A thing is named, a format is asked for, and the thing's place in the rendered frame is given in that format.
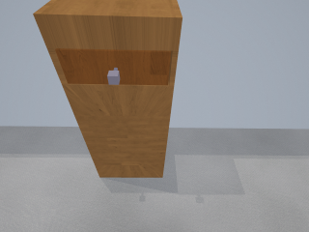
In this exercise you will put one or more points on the handle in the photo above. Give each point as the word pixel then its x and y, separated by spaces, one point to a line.
pixel 113 77

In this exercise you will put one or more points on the cabinet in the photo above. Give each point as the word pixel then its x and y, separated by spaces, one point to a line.
pixel 125 126

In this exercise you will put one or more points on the drawer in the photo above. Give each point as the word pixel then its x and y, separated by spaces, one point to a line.
pixel 136 67

